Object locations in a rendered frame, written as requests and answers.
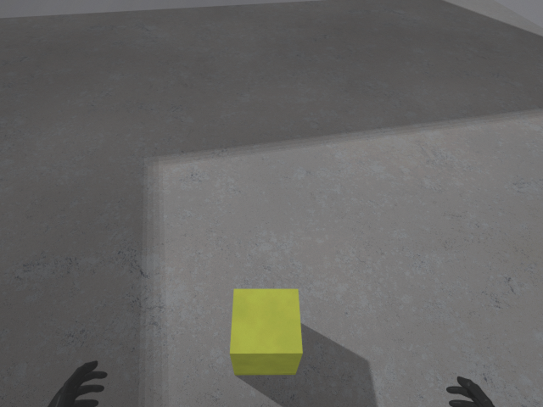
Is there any robot right hand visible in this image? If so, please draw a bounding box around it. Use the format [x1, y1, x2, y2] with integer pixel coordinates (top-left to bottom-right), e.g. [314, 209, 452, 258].
[446, 376, 495, 407]

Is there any robot left hand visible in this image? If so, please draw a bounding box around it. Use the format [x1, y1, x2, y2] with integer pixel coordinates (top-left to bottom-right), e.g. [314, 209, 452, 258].
[48, 360, 108, 407]

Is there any carton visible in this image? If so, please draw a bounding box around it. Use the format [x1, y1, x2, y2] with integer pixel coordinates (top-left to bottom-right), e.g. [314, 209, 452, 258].
[230, 289, 303, 375]

